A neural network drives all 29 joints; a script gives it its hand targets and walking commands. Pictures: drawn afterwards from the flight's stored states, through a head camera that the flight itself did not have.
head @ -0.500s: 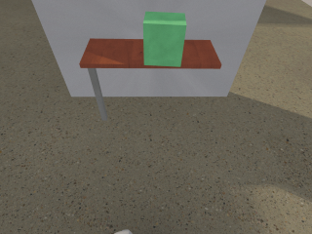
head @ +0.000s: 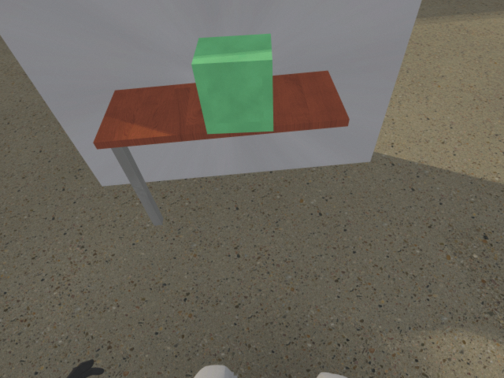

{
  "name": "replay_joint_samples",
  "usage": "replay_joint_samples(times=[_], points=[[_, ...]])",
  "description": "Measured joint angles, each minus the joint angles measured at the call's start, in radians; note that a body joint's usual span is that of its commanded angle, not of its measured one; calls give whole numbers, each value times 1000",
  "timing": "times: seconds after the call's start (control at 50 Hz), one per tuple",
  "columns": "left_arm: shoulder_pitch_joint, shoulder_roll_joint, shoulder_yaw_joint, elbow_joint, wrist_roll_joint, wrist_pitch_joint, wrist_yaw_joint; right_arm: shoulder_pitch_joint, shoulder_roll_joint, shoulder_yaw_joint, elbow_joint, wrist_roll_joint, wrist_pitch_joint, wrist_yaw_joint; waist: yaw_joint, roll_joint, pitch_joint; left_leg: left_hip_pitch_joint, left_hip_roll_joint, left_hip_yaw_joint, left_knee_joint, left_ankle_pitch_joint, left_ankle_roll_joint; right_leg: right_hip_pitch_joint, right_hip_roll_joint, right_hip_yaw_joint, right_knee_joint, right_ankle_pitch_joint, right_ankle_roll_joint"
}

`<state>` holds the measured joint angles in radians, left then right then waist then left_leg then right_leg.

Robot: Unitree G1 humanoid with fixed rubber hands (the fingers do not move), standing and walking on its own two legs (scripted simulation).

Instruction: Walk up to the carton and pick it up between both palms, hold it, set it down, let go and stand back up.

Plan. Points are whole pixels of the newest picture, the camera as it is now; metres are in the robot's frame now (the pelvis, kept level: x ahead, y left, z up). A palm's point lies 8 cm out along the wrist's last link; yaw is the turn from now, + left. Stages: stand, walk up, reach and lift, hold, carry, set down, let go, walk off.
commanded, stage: walk up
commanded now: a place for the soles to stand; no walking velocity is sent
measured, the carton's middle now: (237, 86) +0.95 +0.08 -0.06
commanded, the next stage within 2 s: none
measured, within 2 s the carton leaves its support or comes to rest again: neither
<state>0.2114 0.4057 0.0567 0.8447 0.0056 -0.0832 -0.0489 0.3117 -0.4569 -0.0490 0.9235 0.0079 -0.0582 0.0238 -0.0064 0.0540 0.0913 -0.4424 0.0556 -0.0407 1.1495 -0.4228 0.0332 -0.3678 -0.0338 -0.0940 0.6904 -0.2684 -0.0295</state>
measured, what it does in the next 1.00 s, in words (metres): walks ahead: left foot, then right foot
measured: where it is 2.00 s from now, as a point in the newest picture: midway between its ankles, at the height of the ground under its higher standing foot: (276, 356)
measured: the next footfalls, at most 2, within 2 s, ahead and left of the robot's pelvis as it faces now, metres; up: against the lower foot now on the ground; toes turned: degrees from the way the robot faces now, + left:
left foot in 0.24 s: +0.22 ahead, +0.14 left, +0.00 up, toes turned +9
right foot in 0.58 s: +0.34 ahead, -0.14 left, +0.00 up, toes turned +0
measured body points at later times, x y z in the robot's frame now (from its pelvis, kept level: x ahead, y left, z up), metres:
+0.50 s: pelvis +0.16 +0.00 +0.00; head +0.17 +0.01 +0.45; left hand +0.23 +0.32 -0.12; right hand +0.23 -0.34 -0.09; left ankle +0.18 +0.14 -0.72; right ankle +0.24 -0.13 -0.69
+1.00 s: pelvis +0.26 -0.03 -0.02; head +0.29 -0.04 +0.43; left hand +0.30 +0.30 -0.13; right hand +0.37 -0.34 -0.14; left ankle +0.32 +0.11 -0.72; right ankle +0.30 -0.14 -0.72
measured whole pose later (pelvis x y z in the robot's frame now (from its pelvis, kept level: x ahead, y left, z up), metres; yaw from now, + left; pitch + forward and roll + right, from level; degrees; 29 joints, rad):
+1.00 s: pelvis +0.26 -0.03 -0.02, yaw +5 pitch -3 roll +0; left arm 0.20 0.41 0.02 0.96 -0.01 -0.03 0.01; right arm 0.17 -0.41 -0.03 0.98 -0.01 -0.02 0.02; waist 0.00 0.01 0.11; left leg -0.45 0.06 0.02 0.82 -0.31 -0.02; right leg -0.39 -0.05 -0.08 0.85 -0.41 -0.01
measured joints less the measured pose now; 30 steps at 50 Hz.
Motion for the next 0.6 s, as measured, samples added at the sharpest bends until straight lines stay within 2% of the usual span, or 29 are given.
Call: replay_joint_samples(times=[0.1,0.18,0.24,0.28,0.34,0.38,0.42,0.52,0.58,0.6], points=[[41,-8,-10,11,7,3,5,-29,19,-1,-11,-9,-3,28,20,7,1,-71,22,38,-203,68,-11,70,2,-27,-47,-28,-6],[75,9,-7,20,16,11,-1,-44,38,-5,-3,-16,5,46,39,-17,-5,-55,34,83,-367,127,-12,116,-9,-47,-40,-81,0],[99,24,-8,31,17,22,-3,-48,40,-11,0,-19,-2,51,46,-40,-17,2,20,109,-475,163,3,137,-25,-57,-3,-139,15],[106,36,-4,45,16,35,-1,-50,42,-17,-12,-23,-19,45,41,-82,-14,23,-14,124,-473,221,-7,124,-59,-34,92,-204,9],[91,34,-5,70,7,60,11,-49,40,-16,-44,-17,-41,27,16,-104,-7,39,-27,125,-426,160,-17,16,-19,60,372,-217,-5],[77,37,-5,71,5,60,17,-44,45,-10,-56,-12,-43,15,5,-122,-2,71,-29,129,-440,142,-19,-49,-14,81,449,-198,-4],[62,36,-3,65,5,53,13,-35,44,-3,-63,-13,-40,9,-4,-130,-3,96,-24,132,-455,134,-25,-95,-29,78,408,-187,2],[31,26,1,43,11,47,-11,-8,19,2,-66,-22,-30,12,-22,-109,-4,139,10,136,-447,84,-43,-135,-55,62,175,-107,4],[30,28,6,34,13,29,-19,13,2,0,-61,-26,-9,13,-35,-81,-20,137,42,121,-383,17,-47,-100,-44,46,54,-3,2],[30,28,9,29,16,19,-16,16,-4,-2,-55,-27,2,12,-36,-62,-22,123,57,102,-332,-29,-32,-98,-30,32,65,38,7]])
